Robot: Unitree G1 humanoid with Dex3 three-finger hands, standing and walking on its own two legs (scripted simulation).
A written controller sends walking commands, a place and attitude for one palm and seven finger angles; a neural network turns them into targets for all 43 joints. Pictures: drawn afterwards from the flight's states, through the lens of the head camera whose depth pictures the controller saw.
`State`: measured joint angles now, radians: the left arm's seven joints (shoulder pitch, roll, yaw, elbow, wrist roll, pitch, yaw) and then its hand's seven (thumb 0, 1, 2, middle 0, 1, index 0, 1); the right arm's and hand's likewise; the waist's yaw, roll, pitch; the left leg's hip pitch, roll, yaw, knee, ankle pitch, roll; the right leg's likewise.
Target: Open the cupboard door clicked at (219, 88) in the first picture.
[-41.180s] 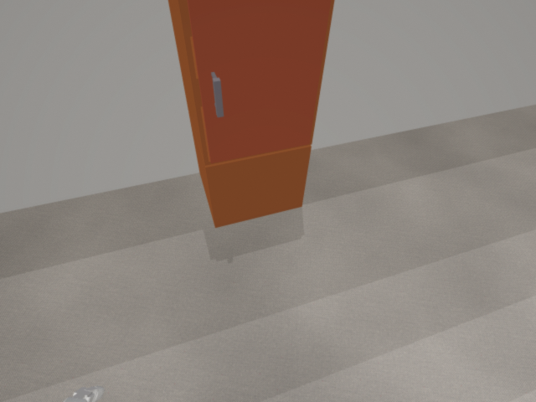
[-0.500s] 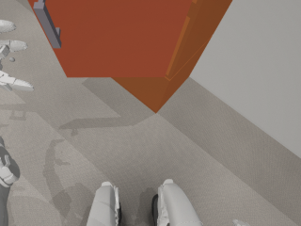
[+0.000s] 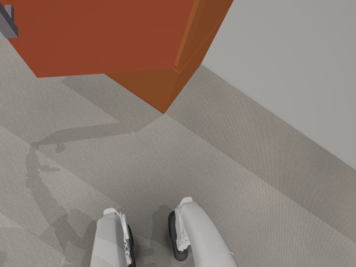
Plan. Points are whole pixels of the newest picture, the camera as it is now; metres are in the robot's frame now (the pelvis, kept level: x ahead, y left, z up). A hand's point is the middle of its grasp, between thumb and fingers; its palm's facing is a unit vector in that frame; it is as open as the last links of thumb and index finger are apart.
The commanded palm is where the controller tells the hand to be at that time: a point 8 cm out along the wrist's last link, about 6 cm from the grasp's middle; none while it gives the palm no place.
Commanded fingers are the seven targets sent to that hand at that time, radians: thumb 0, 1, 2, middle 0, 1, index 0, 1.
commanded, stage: move the hooked fingers beside the handle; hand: left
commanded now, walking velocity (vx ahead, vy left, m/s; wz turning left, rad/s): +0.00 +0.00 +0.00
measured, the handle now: out of the picture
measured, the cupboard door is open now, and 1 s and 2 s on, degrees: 44 44 44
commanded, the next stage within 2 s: slide the fingers in behind the handle in 0.66 s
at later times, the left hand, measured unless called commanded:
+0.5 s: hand out of the picture +0.54 +0.31 +0.08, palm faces +0.08 -1.00 -0.02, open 14.0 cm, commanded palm +0.53 +0.33 +0.07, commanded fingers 0.00 -0.50 0.30 -0.30 -1.20 -0.30 -1.20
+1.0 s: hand out of the picture +0.54 +0.30 +0.07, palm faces +0.07 -1.00 -0.01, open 14.0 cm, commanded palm +0.54 +0.31 +0.07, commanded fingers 0.00 -0.50 0.30 -0.30 -1.20 -0.30 -1.20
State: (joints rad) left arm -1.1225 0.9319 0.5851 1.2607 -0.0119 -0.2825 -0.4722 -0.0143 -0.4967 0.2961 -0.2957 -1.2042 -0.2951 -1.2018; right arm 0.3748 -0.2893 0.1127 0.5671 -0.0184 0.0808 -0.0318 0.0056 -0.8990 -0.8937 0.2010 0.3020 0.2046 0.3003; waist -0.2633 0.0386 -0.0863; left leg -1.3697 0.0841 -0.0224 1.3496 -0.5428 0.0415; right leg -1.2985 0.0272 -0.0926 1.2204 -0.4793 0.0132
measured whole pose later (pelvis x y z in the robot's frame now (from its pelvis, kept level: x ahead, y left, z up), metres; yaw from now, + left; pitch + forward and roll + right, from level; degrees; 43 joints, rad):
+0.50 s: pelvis +0.01 +0.00 +0.01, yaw +1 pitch +30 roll -7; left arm -1.02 0.84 0.56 1.21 -0.05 -0.31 -0.46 -0.01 -0.50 0.30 -0.30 -1.20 -0.30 -1.20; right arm 0.34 -0.29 0.09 0.57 -0.01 0.09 -0.01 0.00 -0.90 -0.89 0.20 0.30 0.20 0.30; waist -0.23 0.02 -0.10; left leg -1.28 0.08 -0.03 1.30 -0.55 0.04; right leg -1.21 0.03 -0.10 1.16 -0.48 0.01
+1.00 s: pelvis +0.00 +0.00 +0.00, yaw +1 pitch +31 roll -8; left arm -1.09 0.84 0.52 1.23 -0.04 -0.30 -0.44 -0.01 -0.50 0.30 -0.29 -1.20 -0.29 -1.20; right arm 0.35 -0.28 0.10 0.59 -0.02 0.08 -0.02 0.00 -0.90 -0.89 0.20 0.30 0.20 0.30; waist -0.24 0.03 -0.10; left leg -1.34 0.08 -0.04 1.34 -0.54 0.04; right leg -1.26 0.02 -0.11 1.20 -0.48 0.01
